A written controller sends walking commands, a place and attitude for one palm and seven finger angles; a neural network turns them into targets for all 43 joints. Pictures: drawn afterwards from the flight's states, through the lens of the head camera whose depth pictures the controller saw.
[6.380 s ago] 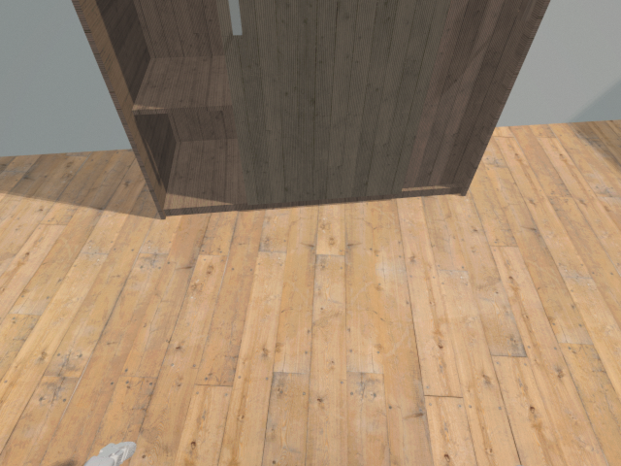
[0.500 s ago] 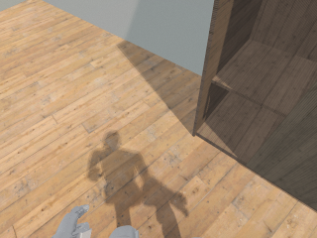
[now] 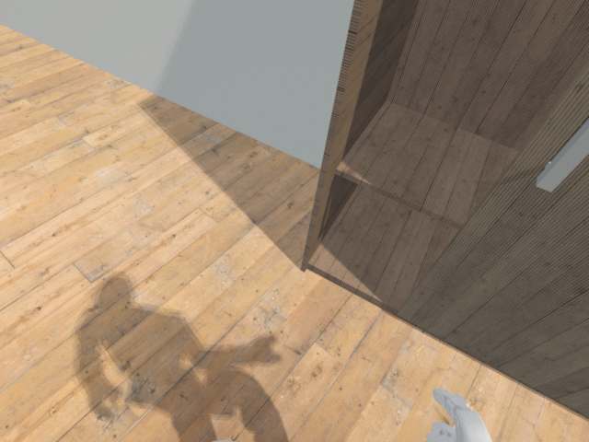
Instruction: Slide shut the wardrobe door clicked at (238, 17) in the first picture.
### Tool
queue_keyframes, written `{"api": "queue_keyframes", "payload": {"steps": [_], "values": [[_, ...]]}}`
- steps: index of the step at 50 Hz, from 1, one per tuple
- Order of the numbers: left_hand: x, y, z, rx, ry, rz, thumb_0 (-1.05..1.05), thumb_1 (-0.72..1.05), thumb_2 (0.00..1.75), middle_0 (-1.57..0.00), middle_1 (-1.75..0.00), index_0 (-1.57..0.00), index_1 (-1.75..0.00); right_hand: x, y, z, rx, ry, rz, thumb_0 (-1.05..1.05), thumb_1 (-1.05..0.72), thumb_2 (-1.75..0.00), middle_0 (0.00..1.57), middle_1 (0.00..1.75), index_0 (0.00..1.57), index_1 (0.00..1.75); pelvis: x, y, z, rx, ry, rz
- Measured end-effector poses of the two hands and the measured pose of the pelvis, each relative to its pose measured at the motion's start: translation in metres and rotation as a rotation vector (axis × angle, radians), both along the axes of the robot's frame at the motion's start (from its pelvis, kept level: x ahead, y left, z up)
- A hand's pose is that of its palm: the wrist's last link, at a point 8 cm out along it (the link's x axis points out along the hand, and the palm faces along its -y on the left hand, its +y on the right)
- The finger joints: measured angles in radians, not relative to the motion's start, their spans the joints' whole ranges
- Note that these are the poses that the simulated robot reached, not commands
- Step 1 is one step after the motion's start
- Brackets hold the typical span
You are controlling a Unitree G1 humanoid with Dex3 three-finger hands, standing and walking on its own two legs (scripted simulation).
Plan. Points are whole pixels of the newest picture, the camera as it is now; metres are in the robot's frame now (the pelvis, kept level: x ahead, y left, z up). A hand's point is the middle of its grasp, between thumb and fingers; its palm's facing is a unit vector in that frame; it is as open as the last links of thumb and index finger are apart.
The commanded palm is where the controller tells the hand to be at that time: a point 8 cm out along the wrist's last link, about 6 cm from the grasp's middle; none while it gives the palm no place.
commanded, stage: turn to face it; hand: right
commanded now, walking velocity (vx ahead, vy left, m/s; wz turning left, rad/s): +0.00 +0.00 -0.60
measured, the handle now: out of the picture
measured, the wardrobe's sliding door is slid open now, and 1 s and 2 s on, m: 0.37 0.37 0.37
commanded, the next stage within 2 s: take the last steps up to it in 0.60 s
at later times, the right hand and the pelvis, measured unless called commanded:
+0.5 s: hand out of the picture -0.07 -0.27 -0.19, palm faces +0.33 +0.91 -0.25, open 7.4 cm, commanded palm none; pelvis -0.02 -0.05 +0.00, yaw -16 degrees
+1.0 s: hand out of the picture +0.00 -0.26 -0.15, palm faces +0.33 +0.92 -0.20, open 7.4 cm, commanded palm none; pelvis +0.00 -0.06 +0.02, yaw -21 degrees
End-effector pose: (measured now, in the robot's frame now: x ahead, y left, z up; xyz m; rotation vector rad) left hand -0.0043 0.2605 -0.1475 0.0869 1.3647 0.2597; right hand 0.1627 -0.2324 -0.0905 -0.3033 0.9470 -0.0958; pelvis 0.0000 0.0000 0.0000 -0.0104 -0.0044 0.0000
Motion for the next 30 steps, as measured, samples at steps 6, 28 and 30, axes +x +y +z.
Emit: {"api": "queue_keyframes", "payload": {"steps": [6, 28, 30], "values": [[0.025, 0.012, 0.006, -0.014, 0.006, -0.102, 0.00, 0.91, 0.90, -0.20, -0.30, -0.20, -0.30, -0.051, -0.003, 0.003, 0.003, 0.054, -0.126, 0.01, -0.90, -0.90, 0.20, 0.30, 0.20, 0.30, -0.001, 0.008, 0.008, -0.018, -0.019, -0.093], [0.169, -0.114, 0.055, 0.082, -0.256, -0.524, 0.00, 0.91, 0.90, -0.20, -0.30, -0.20, -0.30, -0.258, -0.084, -0.054, 0.127, 0.392, -0.526, 0.01, -0.91, -0.90, 0.19, 0.30, 0.20, 0.30, -0.021, -0.060, 0.007, 0.042, -0.020, -0.297], [0.165, -0.124, 0.057, 0.070, -0.253, -0.529, 0.00, 0.91, 0.90, -0.20, -0.30, -0.20, -0.30, -0.255, -0.088, -0.050, 0.133, 0.368, -0.531, 0.01, -0.91, -0.90, 0.19, 0.30, 0.20, 0.30, -0.023, -0.065, 0.011, 0.045, -0.022, -0.307]]}}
